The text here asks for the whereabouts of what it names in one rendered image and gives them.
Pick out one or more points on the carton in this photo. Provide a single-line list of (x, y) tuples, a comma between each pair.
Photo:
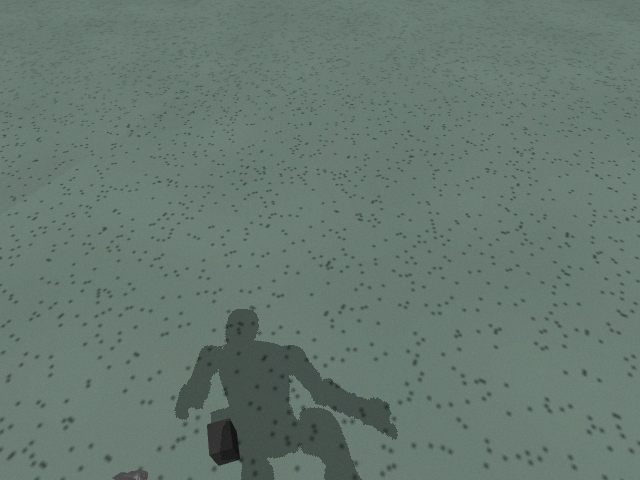
[(223, 442)]

